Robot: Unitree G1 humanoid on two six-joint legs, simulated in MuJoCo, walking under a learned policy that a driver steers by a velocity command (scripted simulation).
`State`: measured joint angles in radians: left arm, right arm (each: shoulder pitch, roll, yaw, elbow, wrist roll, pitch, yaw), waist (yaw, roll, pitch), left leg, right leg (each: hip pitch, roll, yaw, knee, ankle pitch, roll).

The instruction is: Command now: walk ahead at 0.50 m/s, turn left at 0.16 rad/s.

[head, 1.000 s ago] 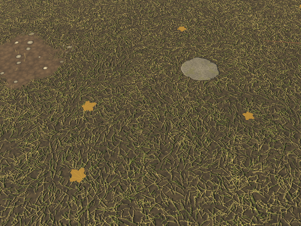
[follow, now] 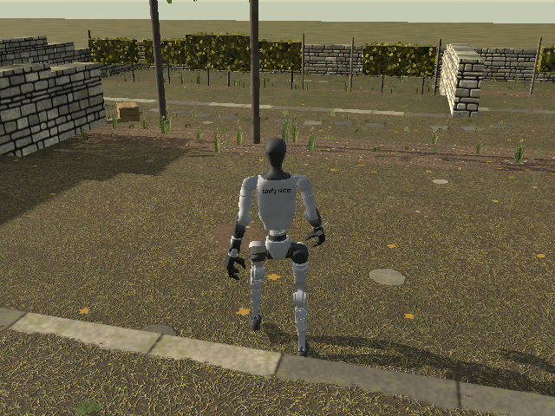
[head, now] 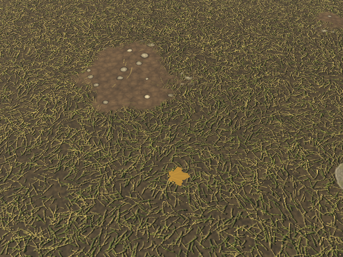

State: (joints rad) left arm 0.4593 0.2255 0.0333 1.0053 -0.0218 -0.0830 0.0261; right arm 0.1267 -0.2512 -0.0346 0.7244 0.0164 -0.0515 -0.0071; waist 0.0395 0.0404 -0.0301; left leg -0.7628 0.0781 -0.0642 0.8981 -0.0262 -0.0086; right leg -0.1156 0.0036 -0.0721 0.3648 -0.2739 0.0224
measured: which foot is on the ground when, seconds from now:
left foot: up 0.00-0.10, down 0.12-0.70, up 0.72-1.00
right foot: down 0.00-0.14, up 0.16-0.66, down 0.68-1.00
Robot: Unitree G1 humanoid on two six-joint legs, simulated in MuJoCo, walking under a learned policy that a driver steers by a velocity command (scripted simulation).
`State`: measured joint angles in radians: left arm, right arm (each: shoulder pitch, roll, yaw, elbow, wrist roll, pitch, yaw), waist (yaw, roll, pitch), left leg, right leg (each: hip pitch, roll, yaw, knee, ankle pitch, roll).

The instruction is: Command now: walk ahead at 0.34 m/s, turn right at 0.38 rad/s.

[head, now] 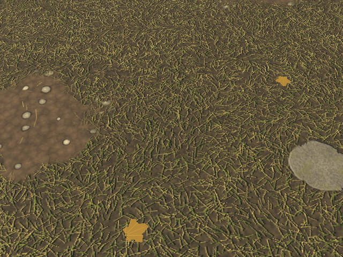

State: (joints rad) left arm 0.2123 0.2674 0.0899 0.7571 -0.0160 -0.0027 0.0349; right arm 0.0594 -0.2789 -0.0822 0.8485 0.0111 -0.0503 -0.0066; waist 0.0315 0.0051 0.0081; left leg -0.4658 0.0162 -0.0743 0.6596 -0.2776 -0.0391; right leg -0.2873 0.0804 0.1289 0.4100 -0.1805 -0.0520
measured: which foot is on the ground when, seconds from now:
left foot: up 0.00-0.08, down 0.10-0.60, up 0.62-1.00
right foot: down 0.00-0.10, up 0.12-0.56, down 0.58-1.00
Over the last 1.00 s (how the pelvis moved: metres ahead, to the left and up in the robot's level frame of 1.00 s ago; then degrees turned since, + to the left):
0.30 0.04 0.01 -22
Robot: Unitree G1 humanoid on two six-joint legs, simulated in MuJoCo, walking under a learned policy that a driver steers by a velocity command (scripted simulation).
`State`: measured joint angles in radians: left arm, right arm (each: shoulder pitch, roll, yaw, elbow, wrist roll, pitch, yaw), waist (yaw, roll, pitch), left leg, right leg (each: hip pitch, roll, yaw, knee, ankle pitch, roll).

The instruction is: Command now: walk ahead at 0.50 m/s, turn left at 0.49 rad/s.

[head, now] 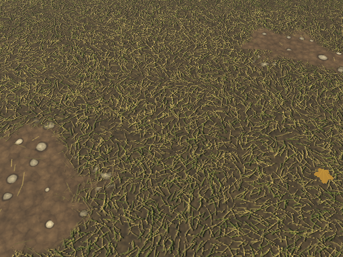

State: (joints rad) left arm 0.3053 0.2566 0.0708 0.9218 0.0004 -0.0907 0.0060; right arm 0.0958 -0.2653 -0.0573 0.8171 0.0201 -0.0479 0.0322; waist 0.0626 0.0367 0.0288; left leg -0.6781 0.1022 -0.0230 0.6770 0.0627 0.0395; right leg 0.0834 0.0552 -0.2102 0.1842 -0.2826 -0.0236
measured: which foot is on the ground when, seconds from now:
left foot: up 0.00-0.10, down 0.12-0.64, up 0.66-1.00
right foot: down 0.00-0.10, up 0.12-0.60, down 0.62-1.00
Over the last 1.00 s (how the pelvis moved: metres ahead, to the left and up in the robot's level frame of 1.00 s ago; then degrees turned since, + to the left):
0.47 -0.03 -0.01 7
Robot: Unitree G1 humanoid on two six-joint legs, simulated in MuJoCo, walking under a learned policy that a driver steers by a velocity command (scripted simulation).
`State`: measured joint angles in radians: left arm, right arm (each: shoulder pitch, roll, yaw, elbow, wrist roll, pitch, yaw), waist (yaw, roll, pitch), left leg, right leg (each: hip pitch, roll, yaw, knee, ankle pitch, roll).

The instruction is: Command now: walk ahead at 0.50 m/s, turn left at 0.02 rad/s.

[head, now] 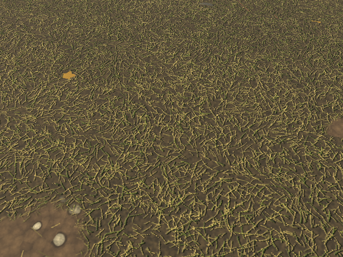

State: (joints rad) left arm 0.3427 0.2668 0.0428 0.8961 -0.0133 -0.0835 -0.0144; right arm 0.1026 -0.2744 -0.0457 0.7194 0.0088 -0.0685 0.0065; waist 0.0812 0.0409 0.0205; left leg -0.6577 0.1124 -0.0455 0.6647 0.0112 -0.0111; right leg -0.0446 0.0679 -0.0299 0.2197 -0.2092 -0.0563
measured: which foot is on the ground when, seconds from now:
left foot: up 0.00-0.14, down 0.16-0.72, up 0.74-1.00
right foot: down 0.00-0.18, up 0.20-0.68, down 0.70-1.00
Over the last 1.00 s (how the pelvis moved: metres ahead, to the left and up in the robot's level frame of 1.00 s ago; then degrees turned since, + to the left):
0.58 0.06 0.01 13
